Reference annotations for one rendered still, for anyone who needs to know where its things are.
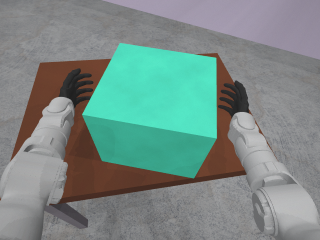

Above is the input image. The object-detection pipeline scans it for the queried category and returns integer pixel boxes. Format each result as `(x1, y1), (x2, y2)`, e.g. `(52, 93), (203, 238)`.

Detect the left robot upper arm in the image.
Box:
(0, 151), (68, 240)

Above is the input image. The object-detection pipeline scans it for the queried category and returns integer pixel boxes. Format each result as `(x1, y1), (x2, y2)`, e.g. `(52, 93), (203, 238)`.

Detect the table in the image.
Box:
(0, 53), (278, 229)

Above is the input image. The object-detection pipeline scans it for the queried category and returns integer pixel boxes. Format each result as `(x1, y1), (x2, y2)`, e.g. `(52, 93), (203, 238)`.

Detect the right robot hand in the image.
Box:
(218, 80), (249, 118)

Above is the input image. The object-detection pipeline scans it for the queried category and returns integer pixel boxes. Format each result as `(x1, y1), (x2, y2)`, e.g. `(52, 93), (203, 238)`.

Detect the left robot forearm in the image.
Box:
(0, 97), (75, 199)

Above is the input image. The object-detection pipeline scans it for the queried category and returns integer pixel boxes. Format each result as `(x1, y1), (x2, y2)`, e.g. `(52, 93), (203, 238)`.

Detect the left robot hand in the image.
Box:
(58, 68), (94, 108)

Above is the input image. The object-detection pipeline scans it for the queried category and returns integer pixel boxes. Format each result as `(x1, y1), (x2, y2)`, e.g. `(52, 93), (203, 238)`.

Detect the carton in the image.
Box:
(82, 43), (217, 179)

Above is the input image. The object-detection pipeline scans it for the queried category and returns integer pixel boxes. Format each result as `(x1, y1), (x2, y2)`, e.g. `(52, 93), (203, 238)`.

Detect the right robot forearm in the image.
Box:
(227, 112), (320, 224)

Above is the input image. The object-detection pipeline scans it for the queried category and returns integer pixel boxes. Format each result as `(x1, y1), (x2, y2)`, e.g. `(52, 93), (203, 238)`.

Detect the right robot upper arm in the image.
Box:
(252, 183), (320, 240)

